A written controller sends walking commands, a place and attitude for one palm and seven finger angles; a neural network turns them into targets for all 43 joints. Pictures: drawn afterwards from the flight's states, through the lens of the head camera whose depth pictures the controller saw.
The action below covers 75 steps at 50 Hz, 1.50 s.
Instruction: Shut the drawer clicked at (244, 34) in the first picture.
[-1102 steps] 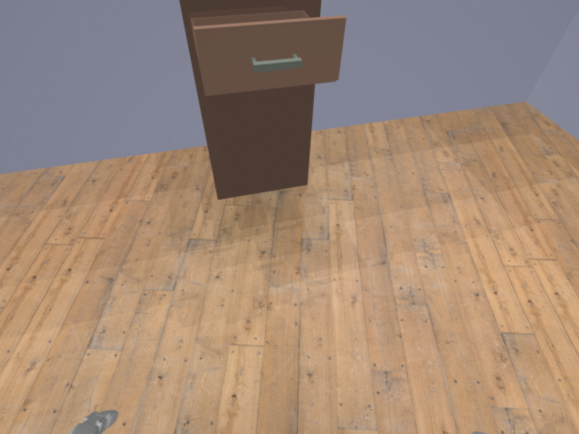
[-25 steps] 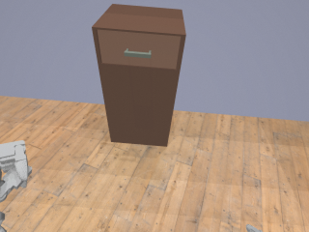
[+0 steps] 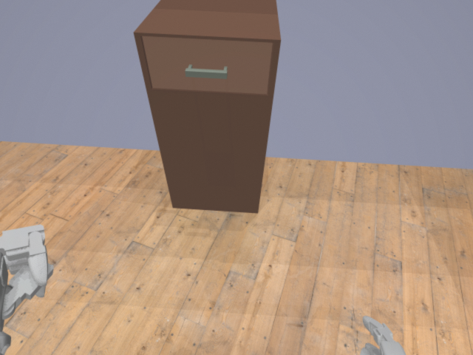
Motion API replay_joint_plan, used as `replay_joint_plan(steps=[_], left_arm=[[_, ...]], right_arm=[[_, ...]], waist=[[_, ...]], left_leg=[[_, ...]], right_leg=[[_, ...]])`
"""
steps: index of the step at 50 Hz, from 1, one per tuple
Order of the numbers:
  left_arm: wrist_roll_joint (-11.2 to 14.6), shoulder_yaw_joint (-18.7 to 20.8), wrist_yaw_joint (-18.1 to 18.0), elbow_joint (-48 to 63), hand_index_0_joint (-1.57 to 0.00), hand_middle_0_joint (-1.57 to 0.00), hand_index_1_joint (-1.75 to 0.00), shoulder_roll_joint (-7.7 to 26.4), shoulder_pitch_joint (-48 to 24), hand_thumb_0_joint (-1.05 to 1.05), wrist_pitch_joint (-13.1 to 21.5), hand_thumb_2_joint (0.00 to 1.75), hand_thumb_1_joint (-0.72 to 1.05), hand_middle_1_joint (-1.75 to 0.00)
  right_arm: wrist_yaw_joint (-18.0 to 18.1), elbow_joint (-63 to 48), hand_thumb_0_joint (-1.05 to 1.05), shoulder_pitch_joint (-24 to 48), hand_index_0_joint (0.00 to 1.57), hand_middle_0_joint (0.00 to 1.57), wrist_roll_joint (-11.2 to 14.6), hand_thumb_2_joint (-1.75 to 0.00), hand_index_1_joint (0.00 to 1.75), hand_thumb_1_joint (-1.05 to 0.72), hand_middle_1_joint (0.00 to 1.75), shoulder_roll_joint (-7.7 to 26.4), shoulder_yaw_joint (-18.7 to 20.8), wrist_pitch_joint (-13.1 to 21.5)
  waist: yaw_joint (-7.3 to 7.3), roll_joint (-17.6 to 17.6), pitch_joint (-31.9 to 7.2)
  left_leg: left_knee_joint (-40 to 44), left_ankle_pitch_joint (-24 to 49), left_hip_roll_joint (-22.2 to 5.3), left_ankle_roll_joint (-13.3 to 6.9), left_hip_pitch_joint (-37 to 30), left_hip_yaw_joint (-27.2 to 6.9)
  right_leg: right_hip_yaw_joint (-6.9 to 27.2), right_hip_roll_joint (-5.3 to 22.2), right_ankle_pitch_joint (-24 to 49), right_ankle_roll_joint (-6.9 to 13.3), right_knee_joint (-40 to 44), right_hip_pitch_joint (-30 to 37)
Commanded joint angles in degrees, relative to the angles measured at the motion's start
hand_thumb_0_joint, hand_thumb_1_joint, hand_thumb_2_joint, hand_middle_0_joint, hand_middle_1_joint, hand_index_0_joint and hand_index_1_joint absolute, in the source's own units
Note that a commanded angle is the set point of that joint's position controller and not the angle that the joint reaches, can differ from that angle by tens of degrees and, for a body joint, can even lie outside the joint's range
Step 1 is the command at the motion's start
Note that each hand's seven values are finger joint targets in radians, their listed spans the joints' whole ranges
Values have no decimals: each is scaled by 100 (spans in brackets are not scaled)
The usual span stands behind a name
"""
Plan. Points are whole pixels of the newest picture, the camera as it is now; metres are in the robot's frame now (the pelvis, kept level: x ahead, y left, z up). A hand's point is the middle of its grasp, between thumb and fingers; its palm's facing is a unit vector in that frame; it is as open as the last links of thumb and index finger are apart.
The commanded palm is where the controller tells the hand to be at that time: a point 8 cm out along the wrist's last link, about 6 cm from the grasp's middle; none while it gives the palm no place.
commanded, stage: let the arm hang, fingers relaxed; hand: left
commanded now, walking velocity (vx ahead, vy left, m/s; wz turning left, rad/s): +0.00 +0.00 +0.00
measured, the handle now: (207, 70) +0.94 +0.15 +0.03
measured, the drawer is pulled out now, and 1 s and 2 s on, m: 0.00 0.00 0.00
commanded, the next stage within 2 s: look to check the result in 1.10 s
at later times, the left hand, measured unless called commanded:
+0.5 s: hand out of the picture +0.00 +0.23 -0.16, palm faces +0.07 -0.96 -0.26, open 4.5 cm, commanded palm none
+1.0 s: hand out of the picture +0.01 +0.19 -0.17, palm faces +0.05 -0.98 -0.18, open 7.3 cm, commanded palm none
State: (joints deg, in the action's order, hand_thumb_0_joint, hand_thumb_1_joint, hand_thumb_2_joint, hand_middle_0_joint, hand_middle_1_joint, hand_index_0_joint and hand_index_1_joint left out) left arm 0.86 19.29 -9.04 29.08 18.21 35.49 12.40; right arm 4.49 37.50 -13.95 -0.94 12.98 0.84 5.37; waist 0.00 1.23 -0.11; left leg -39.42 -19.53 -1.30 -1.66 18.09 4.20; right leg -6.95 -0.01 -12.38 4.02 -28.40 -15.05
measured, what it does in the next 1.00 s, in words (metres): steps on the spot: left foot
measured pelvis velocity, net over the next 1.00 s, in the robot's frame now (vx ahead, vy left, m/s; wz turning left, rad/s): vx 0.02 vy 0.03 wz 0.01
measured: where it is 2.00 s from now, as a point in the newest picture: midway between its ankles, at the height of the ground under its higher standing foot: outside the picture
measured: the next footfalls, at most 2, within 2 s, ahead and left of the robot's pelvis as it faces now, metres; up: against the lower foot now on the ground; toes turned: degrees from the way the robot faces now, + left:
left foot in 0.04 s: +0.05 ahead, +0.12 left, +0.00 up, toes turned +4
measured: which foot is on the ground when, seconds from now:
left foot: up 0.00-0.02, down 0.04-1.00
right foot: down 0.00-1.00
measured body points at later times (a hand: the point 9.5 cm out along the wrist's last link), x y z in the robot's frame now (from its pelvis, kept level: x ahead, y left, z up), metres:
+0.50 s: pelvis +0.00 +0.03 +0.00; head +0.02 +0.02 +0.45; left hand +0.00 +0.28 -0.14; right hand +0.04 -0.21 -0.15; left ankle +0.01 +0.12 -0.74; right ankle +0.04 -0.07 -0.74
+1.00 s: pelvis +0.02 +0.03 +0.01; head +0.02 +0.02 +0.46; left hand +0.01 +0.24 -0.15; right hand -0.02 -0.16 -0.16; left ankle +0.01 +0.12 -0.74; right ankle +0.04 -0.07 -0.74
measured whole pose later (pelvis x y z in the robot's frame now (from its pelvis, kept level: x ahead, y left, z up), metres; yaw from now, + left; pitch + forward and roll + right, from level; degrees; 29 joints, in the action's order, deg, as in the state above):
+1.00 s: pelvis +0.02 +0.03 +0.01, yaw +0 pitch -2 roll +0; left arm -0.4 0.4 -2.4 -66.6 6.5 15.8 -0.2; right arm 2.2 65.6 -19.5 -1.1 5.4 -0.3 -0.1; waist 0.5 -1.1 1.9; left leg -23.1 -13.6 0.8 -2.2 8.0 4.6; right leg -4.8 0.7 -11.4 1.4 -23.9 -10.8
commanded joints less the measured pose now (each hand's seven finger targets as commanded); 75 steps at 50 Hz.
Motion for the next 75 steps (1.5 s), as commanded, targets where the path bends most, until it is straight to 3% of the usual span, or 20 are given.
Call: replay_joint_plan(steps=[1, 2, 3, 4, 5, 6, 7, 8, 9, 10, 11, 13, 15, 16, 20, 23, 30, 46, 49, 75], left_arm=[[-303, -1148, 800, -3496, -136, -136, -156, -32, -516, 0, -1117, 90, 90, -156], [-307, -1238, 846, -3472, -132, -132, -151, -224, -379, 0, -1232, 90, 90, -151], [-316, -1345, 853, -3595, -128, -128, -147, -334, -752, 0, -1251, 90, 90, -147], [-320, -1403, 863, -3737, -124, -124, -143, -316, -1039, 0, -1236, 90, 90, -143], [-311, -1397, 887, -4004, -120, -120, -138, -233, -1245, 0, -1213, 90, 90, -138], [-323, -1394, 890, -4355, -116, -116, -134, -80, -1338, 0, -1193, 90, 90, -134], [-314, -1412, 885, -4768, -112, -112, -130, 63, -1359, 0, -1172, 90, 90, -130], [-315, -1448, 875, -5179, -108, -108, -125, 232, -1493, 0, -1166, 90, 90, -125], [-284, -1474, 853, -5592, -104, -104, -121, 275, -1604, 0, -1161, 90, 90, -121], [-258, -1520, 832, -5972, -100, -100, -117, 255, -1711, 0, -1161, 90, 90, -117], [-232, -1578, 822, -6292, -96, -96, -112, 248, -1851, 0, -1176, 90, 90, -112], [-193, -1657, 794, -6778, -88, -88, -104, 157, -1991, 0, -1207, 90, 90, -104], [-180, -1631, 753, -7231, -80, -80, -95, -116, -1839, 0, -1248, 90, 90, -95], [-183, -1636, 750, -7425, -76, -76, -91, -120, -1798, 0, -1264, 90, 90, -91], [-184, -1699, 771, -8030, -60, -60, -73, -148, -1888, 0, -1252, 90, 90, -73], [-183, -1719, 770, -8341, -48, -48, -60, -122, -1911, 0, -1240, 90, 90, -60], [-152, -1802, 735, -8955, -20, -20, -30, -258, -1739, 0, -1216, 90, 90, -30], [-137, -1811, 657, -9461, -20, -20, -30, -633, -1523, 0, -1205, 90, 90, -30], [-142, -1795, 650, -9466, -20, -20, -30, -649, -1510, 0, -1201, 90, 90, -30], [-142, -1748, 650, -9479, -20, -20, -30, -600, -1556, 0, -1131, 90, 90, -30]], right_arm=[[-637, 150, 0, -35, 20, 20, 42, -90, 30, -90, 30, 669, 235, -111], [-581, -25, 0, 45, 20, 20, -7, -90, 30, -90, 30, 802, 225, -201], [-565, -102, 0, 255, 20, 20, -63, -90, 30, -90, 30, 766, 233, -239], [-496, -208, 0, 320, 20, 20, -134, -90, 30, -90, 30, 797, 198, -242], [-440, -187, 0, 309, 20, 20, -163, -90, 30, -90, 30, 838, 152, -200], [-404, -132, 0, 361, 20, 20, -137, -90, 30, -90, 30, 855, 144, -199], [-386, -60, 0, 366, 20, 20, -94, -90, 30, -90, 30, 819, 150, -227], [-382, 53, 0, 279, 20, 20, -54, -90, 30, -90, 30, 776, 162, -297], [-364, 197, 0, 195, 20, 20, -46, -90, 30, -90, 30, 652, 137, -384], [-354, 360, 0, 137, 20, 20, -35, -90, 30, -90, 30, 548, 113, -440], [-358, 528, 0, 83, 20, 20, -26, -90, 30, -90, 30, 477, 71, -478], [-367, 761, 0, 174, 20, 20, -47, -90, 30, -90, 30, 485, 13, -497], [-334, 961, 0, 215, 20, 20, -75, -90, 30, -90, 30, 385, 11, -518], [-327, 1040, 0, 206, 20, 20, -67, -90, 30, -90, 30, 343, 11, -543], [-307, 1396, 0, -153, 20, 20, -47, -90, 30, -90, 30, 274, 73, -595], [-311, 1642, 0, -328, 20, 20, -38, -90, 30, -90, 30, 329, 79, -605], [-269, 2158, 0, -591, 20, 20, -17, -90, 30, -90, 30, 175, -10, -553], [-185, 2720, 0, -1009, 20, 20, 0, -90, 30, -90, 30, -248, -56, -514], [-179, 2739, 0, -1073, 20, 20, 4, -90, 30, -90, 30, -300, -45, -508], [-157, 2773, 0, -976, 20, 20, 8, -90, 30, -90, 30, -162, 3, -485]], waist=[[217, -1114, 41], [151, -1605, 73], [6, -1162, -67], [-22, -379, -126], [-13, 60, -336], [-95, 485, -598], [-121, 845, -788], [-19, 1023, -831], [31, 1124, -741], [84, 858, -652], [130, 325, -561], [75, -762, -314], [-59, -1387, -159], [-75, -1487, -62], [-21, -389, 54], [13, -35, 184], [11, -104, 282], [6, -316, 622], [7, -206, 653], [50, -154, 593]], left_leg=[[774, 1648, -553, -195, -480, -988], [1272, 1291, -1028, -462, 114, -1402], [1367, 1324, -1233, -597, 553, -1661], [1285, 1637, -1242, -682, 885, -1712], [1184, 2315, -1104, -622, 811, -1692], [941, 2669, -868, -469, 676, -1384], [612, 2374, -508, -213, 445, -927], [413, 1811, -186, -20, 131, -599], [367, 1367, -45, 42, -92, -480], [494, 1191, -42, 61, -279, -485], [735, 1286, -95, 60, -475, -507], [1299, 1776, -389, -12, -574, -770], [1718, 1423, -541, -133, -154, -951], [1845, 1034, -525, -136, -17, -939], [2004, 300, -477, -112, -101, -892], [2081, 172, -459, -120, -276, -847], [2193, 651, -501, -121, -499, -767], [2215, 884, -472, -101, -491, -635], [2194, 945, -483, -110, -486, -640], [2127, 1197, -486, -78, -771, -565]], right_leg=[[700, 729, -69, -168, -456, -1162], [428, 461, -711, -364, -1014, -992], [439, 302, -1050, -366, -1423, -735], [494, 257, -976, -367, -1282, -384], [472, 296, -126, -360, -1065, 43], [593, 446, 880, -338, -733, 552], [941, 756, 1864, -197, -398, 761], [1241, 1127, 2382, 85, -149, 631], [1333, 1316, 2633, 248, 62, 542], [1328, 1323, 2545, 293, 163, 429], [1205, 1243, 1996, 227, 227, 266], [889, 775, 975, -50, 221, 137], [690, 544, 318, -177, 380, 524], [675, 521, 165, -174, 487, 623], [744, 594, -159, -108, 885, 586], [806, 620, -493, -87, 1060, 351], [774, 628, -53, -108, 997, 372], [776, 605, 185, -129, 937, 381], [745, 608, 248, -131, 921, 392], [806, 637, 485, -103, 1005, 455]])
